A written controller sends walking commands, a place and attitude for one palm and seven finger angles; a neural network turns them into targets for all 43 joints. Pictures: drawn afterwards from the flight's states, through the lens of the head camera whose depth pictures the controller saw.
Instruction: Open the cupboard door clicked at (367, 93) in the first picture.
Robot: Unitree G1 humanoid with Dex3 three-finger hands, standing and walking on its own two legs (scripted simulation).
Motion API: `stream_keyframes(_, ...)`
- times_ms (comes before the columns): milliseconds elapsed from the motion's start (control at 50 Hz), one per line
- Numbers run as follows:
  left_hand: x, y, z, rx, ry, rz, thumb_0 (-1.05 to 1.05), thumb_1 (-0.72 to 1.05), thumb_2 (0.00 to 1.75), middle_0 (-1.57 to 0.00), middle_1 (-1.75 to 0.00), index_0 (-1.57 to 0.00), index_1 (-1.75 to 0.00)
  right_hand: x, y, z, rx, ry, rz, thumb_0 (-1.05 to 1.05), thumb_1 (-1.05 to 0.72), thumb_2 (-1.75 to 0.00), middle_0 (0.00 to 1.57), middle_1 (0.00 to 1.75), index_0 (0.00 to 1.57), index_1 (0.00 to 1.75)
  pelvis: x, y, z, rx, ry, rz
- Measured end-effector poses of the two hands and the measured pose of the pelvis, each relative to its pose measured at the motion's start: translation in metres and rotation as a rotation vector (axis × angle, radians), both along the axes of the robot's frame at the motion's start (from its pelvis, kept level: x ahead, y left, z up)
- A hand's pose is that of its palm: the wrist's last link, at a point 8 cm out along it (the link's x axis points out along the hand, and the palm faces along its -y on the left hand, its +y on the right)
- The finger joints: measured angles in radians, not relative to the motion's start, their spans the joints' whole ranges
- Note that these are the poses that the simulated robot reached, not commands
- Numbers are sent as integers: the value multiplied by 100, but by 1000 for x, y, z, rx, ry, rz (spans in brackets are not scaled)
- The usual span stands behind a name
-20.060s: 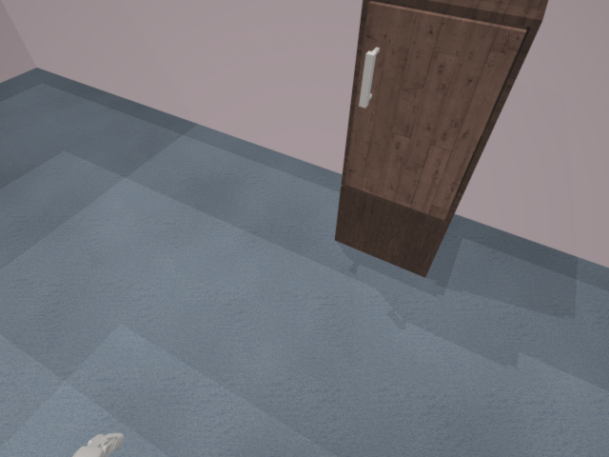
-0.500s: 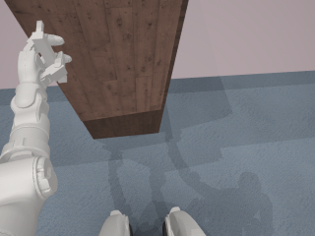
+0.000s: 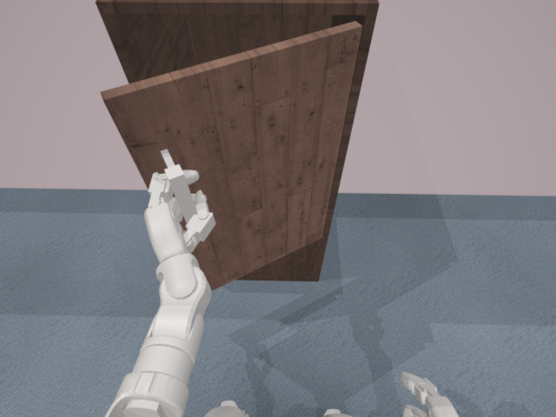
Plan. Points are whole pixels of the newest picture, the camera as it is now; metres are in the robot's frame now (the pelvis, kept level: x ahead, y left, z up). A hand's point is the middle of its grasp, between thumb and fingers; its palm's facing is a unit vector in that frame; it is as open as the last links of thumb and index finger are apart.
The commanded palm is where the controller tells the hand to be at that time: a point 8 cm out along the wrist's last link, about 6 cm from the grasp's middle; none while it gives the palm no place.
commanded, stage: pull the door open along its arc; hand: left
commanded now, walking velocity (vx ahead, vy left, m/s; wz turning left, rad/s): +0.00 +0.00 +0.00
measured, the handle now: (182, 195) +0.43 +0.16 +0.06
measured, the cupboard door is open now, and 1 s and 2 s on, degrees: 29 46 50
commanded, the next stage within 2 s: open thumb and fingers to let go in 0.30 s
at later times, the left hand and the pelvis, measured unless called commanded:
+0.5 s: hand (256, 260) +0.32 +0.04 +0.07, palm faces +0.37 -0.93 -0.02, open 5.9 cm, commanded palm +0.27 +0.09 +0.06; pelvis -0.01 -0.03 +0.01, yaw +3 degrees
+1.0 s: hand (251, 253) +0.33 +0.05 +0.07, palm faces +0.36 -0.93 -0.01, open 13.5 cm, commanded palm +0.28 +0.08 +0.06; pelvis -0.01 -0.02 +0.00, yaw +2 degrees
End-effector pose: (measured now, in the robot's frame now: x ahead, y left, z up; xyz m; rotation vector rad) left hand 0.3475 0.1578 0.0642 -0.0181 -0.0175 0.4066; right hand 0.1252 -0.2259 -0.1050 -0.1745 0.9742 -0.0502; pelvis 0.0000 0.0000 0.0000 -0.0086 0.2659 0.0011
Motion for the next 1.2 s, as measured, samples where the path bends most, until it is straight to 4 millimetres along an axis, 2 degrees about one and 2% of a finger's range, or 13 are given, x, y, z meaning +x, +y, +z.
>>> stream_keyframes(100,-20,-18,1,9,10,19,-1,72,75,-38,-135,-39,-135,4,-2,1,8,-14,18,0,-91,-90,20,30,20,30,0,-9,2,6,-25,12)
stream_keyframes(280,-56,-53,2,4,23,-17,0,71,73,-36,-135,-37,-134,4,-18,3,2,-23,29,1,-91,-90,20,30,20,30,-1,-21,7,18,-61,27)
stream_keyframes(420,-74,-77,3,21,28,-58,0,70,74,-36,-135,-37,-135,17,-23,8,-3,-72,43,1,-91,-90,20,30,20,30,-2,-28,7,27,-73,35)
stream_keyframes(540,-67,-76,2,29,27,-19,0,65,76,-38,-134,-37,-134,30,-19,6,-11,-95,61,1,-91,-90,20,30,20,30,-8,-31,4,28,-71,46)
stream_keyframes(620,-64,-73,2,25,31,-11,1,55,73,-38,-132,-38,-132,34,-14,5,-2,-99,71,1,-91,-90,20,30,20,30,-9,-31,4,30,-65,47)
stream_keyframes(740,-64,-71,2,25,32,-25,1,26,62,-36,-129,-37,-129,32,-8,4,7,-90,72,1,-91,-90,20,30,20,30,-8,-28,4,28,-64,46)
stream_keyframes(920,-61,-69,2,27,24,-38,1,-26,40,-33,-122,-32,-121,18,-4,-1,-3,-58,59,1,-91,-90,20,30,20,30,-11,-19,2,19,-64,41)
stream_keyframes(1040,-60,-68,1,23,21,-43,0,-42,33,-31,-106,-30,-106,10,-1,-2,-10,-44,51,1,-91,-90,20,30,20,30,-14,-14,1,13,-65,39)
stream_keyframes(1200,-60,-66,1,29,18,-53,-1,-48,31,-36,-77,-33,-80,6,7,-3,-12,-45,60,1,-91,-90,20,30,20,30,-19,-7,-1,5,-64,41)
